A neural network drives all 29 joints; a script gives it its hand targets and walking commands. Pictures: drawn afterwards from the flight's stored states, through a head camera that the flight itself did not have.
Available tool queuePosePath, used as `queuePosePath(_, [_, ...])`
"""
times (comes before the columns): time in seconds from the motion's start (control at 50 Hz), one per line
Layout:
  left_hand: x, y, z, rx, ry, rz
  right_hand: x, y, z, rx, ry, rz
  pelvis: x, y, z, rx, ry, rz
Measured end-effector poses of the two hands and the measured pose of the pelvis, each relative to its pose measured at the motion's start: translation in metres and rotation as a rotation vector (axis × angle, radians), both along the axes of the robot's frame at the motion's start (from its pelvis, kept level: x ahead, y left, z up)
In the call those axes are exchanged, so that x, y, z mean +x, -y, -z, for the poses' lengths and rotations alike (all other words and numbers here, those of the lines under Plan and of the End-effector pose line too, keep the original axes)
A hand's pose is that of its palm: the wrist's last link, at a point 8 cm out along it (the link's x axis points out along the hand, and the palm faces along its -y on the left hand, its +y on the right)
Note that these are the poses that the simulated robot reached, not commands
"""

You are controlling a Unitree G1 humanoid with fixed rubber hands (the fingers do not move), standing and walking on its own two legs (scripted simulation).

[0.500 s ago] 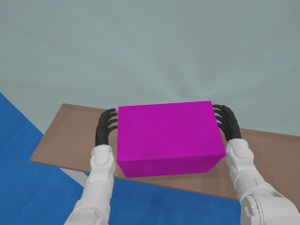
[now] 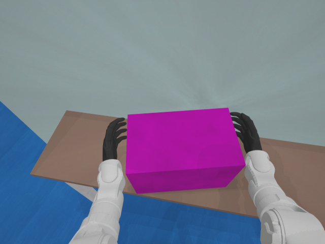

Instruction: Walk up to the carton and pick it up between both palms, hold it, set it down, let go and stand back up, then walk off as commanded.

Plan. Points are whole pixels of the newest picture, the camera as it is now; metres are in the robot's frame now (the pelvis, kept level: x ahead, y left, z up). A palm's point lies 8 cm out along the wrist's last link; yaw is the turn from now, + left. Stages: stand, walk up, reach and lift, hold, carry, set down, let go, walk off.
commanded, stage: set down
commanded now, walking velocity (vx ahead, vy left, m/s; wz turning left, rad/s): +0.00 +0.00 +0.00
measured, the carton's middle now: (179, 153) +0.36 +0.00 -0.05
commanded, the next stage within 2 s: none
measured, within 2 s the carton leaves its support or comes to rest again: neither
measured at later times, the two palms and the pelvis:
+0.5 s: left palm (98, 159) +0.31 +0.22 -0.02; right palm (260, 149) +0.37 -0.21 -0.01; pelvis -0.02 +0.01 -0.02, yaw -1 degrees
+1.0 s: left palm (93, 167) +0.29 +0.23 -0.02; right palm (269, 159) +0.34 -0.23 -0.01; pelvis -0.04 +0.00 -0.03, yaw -1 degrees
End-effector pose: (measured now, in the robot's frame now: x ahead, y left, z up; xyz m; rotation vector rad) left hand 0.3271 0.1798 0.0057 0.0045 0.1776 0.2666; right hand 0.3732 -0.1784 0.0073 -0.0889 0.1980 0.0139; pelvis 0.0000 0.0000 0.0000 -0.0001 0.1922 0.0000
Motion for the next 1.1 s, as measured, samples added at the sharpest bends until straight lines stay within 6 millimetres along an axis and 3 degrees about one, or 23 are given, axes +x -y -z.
queuePosePath(0.16, [-0.002, -0.007, 0.015, -0.008, -0.044, 0.006, 0.004, 0.001, 0.007, -0.033, -0.043, -0.021, 0.001, -0.001, 0.001, -0.003, -0.019, 0.001])
queuePosePath(0.3, [-0.012, -0.036, 0.034, -0.057, -0.079, -0.118, 0.003, 0.010, 0.021, -0.019, -0.095, 0.021, -0.006, -0.004, 0.008, -0.017, -0.095, 0.009])
queuePosePath(0.44, [-0.009, -0.040, 0.027, -0.049, -0.048, -0.079, -0.001, 0.021, 0.020, 0.003, -0.070, 0.039, -0.016, -0.006, 0.016, -0.023, -0.132, 0.014])
queuePosePath(0.7, [-0.025, -0.030, 0.024, -0.068, -0.047, -0.051, -0.021, 0.056, 0.016, -0.010, -0.090, 0.039, -0.039, 0.002, 0.024, -0.014, -0.104, 0.020])
queuePosePath(0.84, [-0.028, -0.030, 0.020, -0.042, -0.039, -0.017, -0.028, 0.057, 0.017, -0.013, -0.089, 0.024, -0.043, 0.005, 0.026, -0.012, -0.094, 0.021])
queuePosePath(0.96, [-0.030, -0.043, 0.021, -0.034, -0.050, -0.028, -0.028, 0.051, 0.018, -0.010, -0.084, 0.016, -0.043, 0.000, 0.026, -0.012, -0.093, 0.017])
queuePosePath(1.1, [-0.052, -0.057, 0.034, -0.013, -0.084, -0.041, -0.048, 0.049, 0.037, -0.011, -0.121, 0.010, -0.042, -0.006, 0.025, -0.013, -0.094, 0.012])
